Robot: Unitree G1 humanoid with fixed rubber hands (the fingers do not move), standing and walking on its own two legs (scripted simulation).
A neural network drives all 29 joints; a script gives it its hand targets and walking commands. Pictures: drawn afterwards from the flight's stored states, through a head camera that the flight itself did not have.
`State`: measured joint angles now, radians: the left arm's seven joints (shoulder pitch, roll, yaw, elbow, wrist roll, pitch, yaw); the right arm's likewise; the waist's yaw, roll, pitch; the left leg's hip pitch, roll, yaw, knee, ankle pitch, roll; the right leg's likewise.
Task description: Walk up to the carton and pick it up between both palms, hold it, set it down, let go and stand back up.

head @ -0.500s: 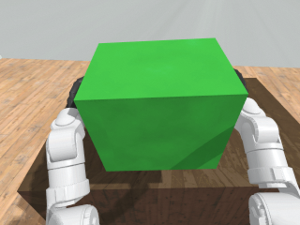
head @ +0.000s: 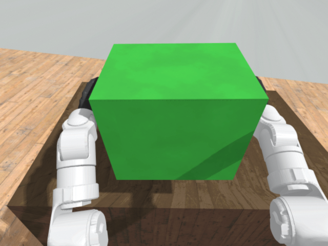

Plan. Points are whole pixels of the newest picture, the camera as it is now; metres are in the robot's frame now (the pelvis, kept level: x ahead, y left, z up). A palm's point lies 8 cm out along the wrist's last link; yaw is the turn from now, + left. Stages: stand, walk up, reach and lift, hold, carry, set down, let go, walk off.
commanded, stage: hold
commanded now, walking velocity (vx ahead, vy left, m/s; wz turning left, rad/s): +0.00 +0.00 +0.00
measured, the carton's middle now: (174, 113) +0.40 +0.00 +0.17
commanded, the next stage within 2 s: set down in 1.02 s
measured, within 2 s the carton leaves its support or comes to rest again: neither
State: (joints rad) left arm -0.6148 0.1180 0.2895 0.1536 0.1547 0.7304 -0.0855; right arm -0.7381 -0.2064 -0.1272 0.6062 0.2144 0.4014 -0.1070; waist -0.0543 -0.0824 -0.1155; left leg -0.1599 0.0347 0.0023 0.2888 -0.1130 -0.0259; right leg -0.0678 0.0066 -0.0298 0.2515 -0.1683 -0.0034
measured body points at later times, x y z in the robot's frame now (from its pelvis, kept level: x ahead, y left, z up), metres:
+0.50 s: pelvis -0.01 -0.01 +0.00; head -0.06 +0.00 +0.45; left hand +0.34 +0.18 +0.21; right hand +0.36 -0.21 +0.21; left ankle +0.03 +0.13 -0.75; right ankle -0.02 -0.11 -0.75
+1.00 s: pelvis +0.00 +0.00 +0.00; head -0.05 +0.04 +0.45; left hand +0.37 +0.20 +0.20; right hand +0.39 -0.19 +0.22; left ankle +0.03 +0.13 -0.75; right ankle -0.02 -0.11 -0.75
